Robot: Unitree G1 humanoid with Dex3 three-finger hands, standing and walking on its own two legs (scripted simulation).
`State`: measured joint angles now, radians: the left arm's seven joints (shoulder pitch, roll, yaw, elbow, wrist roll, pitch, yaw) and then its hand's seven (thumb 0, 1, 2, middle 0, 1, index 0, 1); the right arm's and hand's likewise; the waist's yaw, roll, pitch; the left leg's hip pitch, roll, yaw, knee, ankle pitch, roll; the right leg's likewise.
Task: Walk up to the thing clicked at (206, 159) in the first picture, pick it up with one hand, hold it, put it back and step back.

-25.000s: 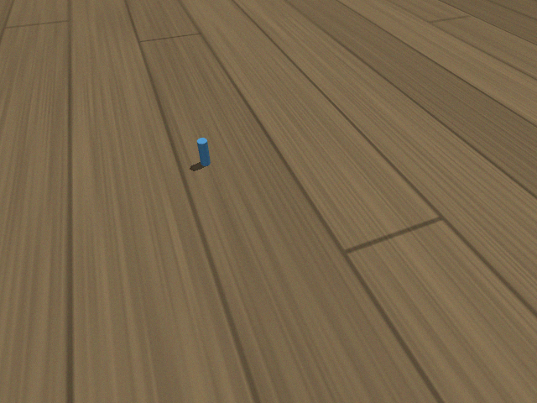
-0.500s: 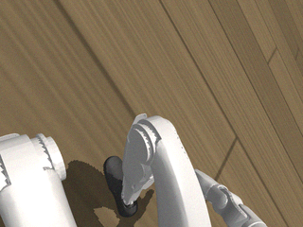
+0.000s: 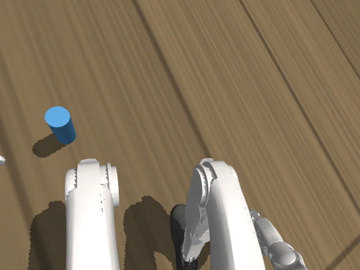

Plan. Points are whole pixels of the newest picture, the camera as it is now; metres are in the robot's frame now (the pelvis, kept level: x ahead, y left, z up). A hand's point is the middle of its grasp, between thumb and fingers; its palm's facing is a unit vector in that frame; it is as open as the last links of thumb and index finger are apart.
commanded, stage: home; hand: left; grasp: from the side
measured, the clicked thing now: (62, 127) +0.44 +0.27 -0.25
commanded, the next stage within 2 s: none
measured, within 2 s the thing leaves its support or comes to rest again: neither
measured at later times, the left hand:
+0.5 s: hand out of the picture +0.27 +0.33 +0.10, palm faces +0.31 -0.83 -0.47, open 17.2 cm
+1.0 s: hand out of the picture +0.24 +0.24 +0.30, palm faces +0.28 -0.90 -0.33, open 17.5 cm
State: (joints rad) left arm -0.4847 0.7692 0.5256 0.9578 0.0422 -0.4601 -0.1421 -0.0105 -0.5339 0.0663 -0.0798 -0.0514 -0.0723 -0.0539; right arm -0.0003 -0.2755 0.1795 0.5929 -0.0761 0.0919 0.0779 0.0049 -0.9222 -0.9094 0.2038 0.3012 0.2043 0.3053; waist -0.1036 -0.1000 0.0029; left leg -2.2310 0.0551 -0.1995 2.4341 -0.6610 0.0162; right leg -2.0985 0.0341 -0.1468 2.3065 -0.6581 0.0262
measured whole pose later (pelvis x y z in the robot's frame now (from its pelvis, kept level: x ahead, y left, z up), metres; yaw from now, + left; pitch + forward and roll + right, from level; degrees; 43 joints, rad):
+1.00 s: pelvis +0.09 +0.01 +0.37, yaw +11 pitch +12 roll -3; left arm 0.40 0.25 0.00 0.06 -0.02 0.27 0.19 0.00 -0.55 0.05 -0.06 -0.05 -0.06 -0.05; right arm 0.29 -0.20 0.04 0.48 0.04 -0.03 -0.18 0.01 -0.90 -0.90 0.20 0.30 0.20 0.30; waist -0.05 0.04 -0.16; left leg -0.79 0.04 -0.02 1.07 -0.50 0.00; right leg -0.72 -0.01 -0.05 1.01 -0.50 0.02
